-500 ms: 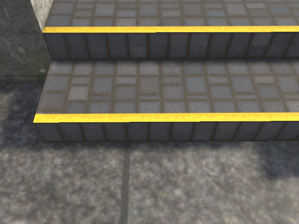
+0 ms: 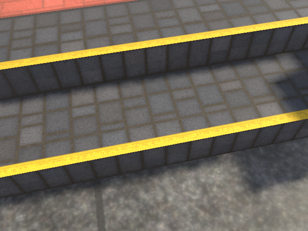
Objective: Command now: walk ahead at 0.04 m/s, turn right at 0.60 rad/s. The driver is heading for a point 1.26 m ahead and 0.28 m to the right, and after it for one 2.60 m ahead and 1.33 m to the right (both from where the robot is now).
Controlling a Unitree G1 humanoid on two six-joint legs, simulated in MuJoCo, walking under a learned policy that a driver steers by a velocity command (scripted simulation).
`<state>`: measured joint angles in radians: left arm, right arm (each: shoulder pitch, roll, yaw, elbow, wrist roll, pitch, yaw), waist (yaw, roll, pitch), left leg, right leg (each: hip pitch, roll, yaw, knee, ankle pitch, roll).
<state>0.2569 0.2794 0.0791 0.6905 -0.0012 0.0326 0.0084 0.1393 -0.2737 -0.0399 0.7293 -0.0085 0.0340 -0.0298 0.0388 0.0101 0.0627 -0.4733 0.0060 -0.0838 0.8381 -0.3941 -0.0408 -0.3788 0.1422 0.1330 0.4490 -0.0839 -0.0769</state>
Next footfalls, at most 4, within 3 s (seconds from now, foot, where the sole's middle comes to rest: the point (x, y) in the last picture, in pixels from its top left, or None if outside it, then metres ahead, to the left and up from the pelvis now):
0.10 left None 0.08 0.14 -0.77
0.44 right None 0.02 -0.12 -0.77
1.36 right None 0.28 -0.14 -0.77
1.86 left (174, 200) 0.57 -0.02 -0.77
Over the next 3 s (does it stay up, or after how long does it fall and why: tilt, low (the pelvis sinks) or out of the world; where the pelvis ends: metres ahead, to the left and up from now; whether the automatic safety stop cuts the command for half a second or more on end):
stays up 1.10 -0.25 0.17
